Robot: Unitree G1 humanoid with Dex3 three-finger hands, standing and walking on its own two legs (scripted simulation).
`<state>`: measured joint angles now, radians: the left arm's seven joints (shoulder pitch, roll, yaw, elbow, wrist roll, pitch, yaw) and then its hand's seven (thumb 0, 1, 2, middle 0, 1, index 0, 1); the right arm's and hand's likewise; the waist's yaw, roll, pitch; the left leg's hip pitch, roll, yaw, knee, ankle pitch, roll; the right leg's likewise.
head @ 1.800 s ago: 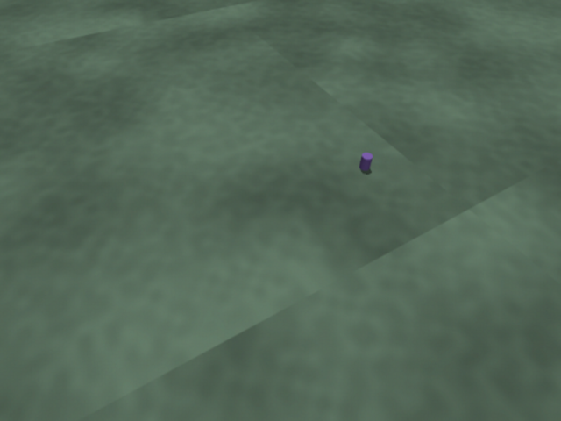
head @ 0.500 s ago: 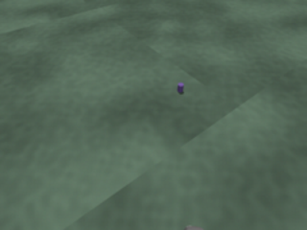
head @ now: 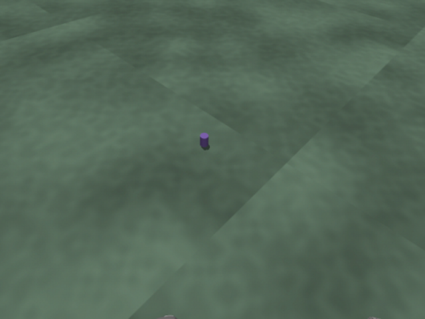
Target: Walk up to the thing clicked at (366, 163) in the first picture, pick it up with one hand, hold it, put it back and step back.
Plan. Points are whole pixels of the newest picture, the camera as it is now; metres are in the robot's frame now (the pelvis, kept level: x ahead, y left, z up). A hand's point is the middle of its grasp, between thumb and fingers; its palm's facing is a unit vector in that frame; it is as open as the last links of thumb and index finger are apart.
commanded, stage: walk up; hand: left
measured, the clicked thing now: (204, 140) +1.26 +0.06 -0.72
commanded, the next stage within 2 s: none
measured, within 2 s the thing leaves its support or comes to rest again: neither
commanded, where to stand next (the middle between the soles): +0.85 -0.12 m, yaw -10 degrees
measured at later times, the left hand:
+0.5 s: hand (139, 212) +0.37 +0.20 -0.10, palm faces -0.16 -0.89 -0.43, open 7.3 cm
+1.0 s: hand (144, 172) +0.53 +0.22 -0.14, palm faces -0.23 -0.91 -0.35, open 7.4 cm
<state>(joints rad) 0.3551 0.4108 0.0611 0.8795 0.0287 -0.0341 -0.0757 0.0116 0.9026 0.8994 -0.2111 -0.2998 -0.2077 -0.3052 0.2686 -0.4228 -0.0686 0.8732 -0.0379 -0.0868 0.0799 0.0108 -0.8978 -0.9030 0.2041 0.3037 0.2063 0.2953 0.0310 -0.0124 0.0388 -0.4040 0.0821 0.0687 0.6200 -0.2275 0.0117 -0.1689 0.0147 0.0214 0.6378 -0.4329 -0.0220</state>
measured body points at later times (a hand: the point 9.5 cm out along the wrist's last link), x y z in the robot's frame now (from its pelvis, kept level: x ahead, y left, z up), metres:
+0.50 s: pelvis +0.21 -0.06 +0.00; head +0.22 -0.09 +0.45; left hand +0.38 +0.24 -0.07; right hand +0.21 -0.39 -0.13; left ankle +0.20 +0.11 -0.65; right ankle +0.25 -0.17 -0.72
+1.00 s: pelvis +0.43 -0.05 +0.01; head +0.45 -0.03 +0.46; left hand +0.54 +0.27 -0.11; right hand +0.45 -0.38 -0.08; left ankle +0.48 +0.06 -0.72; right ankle +0.46 -0.20 -0.67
